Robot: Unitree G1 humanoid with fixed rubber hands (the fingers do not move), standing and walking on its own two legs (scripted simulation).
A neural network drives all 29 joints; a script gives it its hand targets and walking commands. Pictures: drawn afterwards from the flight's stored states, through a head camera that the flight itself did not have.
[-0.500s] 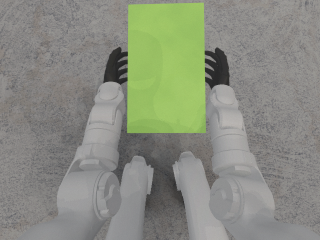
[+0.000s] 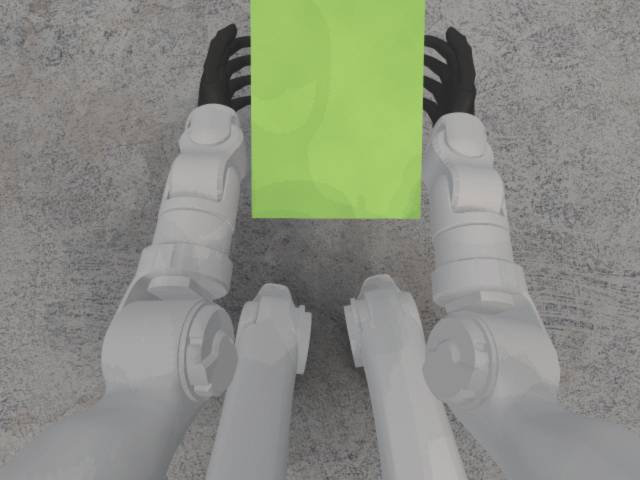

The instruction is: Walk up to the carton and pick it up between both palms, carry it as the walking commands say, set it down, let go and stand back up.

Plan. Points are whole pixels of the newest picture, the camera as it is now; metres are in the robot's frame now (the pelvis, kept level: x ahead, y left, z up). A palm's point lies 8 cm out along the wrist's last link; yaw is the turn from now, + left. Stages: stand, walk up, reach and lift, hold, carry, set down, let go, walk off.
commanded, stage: set down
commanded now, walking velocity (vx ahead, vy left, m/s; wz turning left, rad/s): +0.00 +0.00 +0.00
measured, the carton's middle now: (334, 111) +0.53 -0.03 -0.18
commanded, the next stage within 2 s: none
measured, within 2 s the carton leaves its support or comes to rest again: neither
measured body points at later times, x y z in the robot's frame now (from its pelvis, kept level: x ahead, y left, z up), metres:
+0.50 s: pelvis -0.01 +0.00 -0.06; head +0.35 +0.00 +0.21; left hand +0.55 +0.10 -0.21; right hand +0.53 -0.15 -0.21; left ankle +0.10 +0.11 -0.43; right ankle +0.11 -0.12 -0.43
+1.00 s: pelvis -0.02 +0.00 -0.09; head +0.35 -0.01 +0.16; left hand +0.56 +0.09 -0.25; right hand +0.54 -0.16 -0.24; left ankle +0.10 +0.11 -0.43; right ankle +0.11 -0.12 -0.43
